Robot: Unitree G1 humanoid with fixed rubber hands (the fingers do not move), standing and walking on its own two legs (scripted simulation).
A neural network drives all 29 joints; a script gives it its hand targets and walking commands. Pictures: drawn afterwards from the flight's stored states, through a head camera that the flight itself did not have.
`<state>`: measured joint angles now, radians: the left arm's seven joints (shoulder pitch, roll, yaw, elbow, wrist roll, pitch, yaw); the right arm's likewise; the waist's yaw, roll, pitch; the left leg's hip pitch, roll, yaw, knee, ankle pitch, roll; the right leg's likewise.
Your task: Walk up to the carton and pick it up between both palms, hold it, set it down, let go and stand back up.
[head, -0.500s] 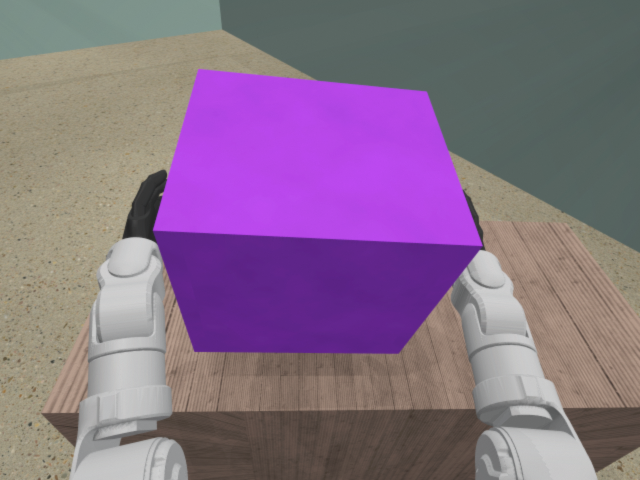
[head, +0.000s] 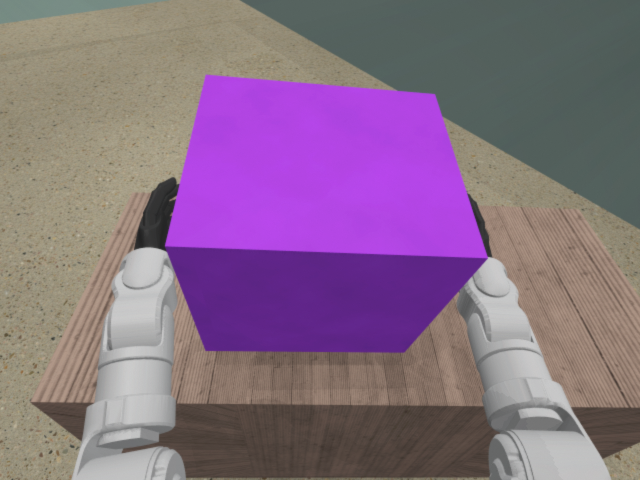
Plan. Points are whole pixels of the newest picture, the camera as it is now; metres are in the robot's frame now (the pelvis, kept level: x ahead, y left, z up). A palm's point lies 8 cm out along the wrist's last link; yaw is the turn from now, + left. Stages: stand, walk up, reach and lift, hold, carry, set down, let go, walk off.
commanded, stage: set down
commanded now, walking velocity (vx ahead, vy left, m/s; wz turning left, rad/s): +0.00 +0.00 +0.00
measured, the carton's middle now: (315, 228) +0.42 +0.02 +0.09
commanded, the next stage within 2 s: none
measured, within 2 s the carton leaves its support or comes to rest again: neither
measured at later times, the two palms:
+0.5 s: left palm (164, 263) +0.35 +0.21 +0.08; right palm (460, 263) +0.38 -0.18 +0.08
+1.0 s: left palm (167, 278) +0.36 +0.21 +0.04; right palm (444, 257) +0.41 -0.17 +0.05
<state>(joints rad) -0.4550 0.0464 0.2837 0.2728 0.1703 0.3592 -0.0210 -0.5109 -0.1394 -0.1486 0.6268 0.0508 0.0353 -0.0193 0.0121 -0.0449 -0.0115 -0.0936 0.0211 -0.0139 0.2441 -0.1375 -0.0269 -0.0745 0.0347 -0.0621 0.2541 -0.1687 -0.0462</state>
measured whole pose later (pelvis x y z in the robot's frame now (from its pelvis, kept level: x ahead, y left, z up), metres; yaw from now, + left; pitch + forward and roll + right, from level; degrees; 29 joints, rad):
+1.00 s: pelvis +0.00 +0.00 +0.00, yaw +0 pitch +8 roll +0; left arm -0.57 0.02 0.35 0.74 0.19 0.01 0.03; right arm -0.69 -0.15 -0.38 1.06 -0.18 -0.24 0.06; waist 0.08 -0.03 -0.06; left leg -0.29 0.03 -0.02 0.26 -0.12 -0.04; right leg -0.26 0.04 -0.07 0.26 -0.14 -0.05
